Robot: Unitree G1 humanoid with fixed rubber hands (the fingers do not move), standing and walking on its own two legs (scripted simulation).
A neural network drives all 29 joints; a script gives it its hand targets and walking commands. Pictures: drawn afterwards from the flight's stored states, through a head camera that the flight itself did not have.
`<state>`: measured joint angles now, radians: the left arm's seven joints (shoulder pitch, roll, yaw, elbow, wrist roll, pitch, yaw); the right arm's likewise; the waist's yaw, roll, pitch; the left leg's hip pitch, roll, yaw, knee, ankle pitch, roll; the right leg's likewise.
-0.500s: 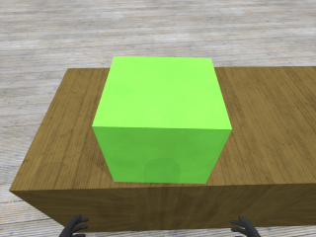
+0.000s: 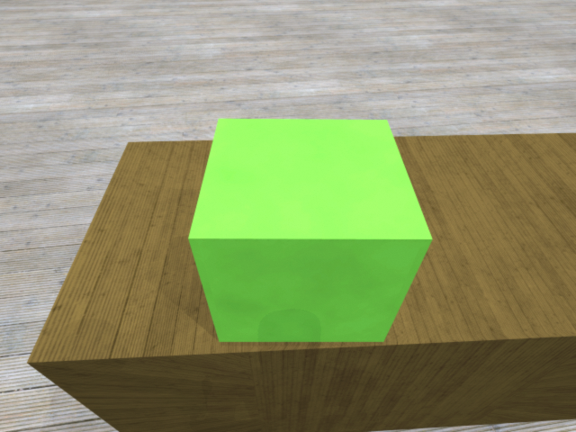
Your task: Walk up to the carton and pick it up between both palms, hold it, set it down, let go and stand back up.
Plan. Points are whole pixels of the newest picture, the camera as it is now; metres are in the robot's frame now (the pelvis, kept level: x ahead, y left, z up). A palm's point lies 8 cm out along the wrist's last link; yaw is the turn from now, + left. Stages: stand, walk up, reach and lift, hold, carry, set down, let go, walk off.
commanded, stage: stand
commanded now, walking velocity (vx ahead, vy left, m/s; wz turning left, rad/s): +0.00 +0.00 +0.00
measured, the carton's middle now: (302, 231) +0.46 -0.03 +0.01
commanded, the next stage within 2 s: none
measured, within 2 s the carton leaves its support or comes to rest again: neither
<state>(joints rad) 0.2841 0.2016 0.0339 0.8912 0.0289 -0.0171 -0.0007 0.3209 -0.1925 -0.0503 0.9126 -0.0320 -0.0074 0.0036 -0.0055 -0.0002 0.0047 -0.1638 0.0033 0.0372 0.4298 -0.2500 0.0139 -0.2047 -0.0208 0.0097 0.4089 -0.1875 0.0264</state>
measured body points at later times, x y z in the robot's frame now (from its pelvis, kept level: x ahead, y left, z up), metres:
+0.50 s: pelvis -0.01 +0.01 +0.00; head +0.00 +0.01 +0.45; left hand -0.01 +0.23 -0.16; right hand +0.00 -0.22 -0.15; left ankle -0.01 +0.11 -0.74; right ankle +0.02 -0.14 -0.74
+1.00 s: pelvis -0.01 +0.01 +0.00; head +0.00 +0.01 +0.45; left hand -0.03 +0.22 -0.16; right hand -0.03 -0.21 -0.16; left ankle -0.01 +0.11 -0.74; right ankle +0.02 -0.14 -0.74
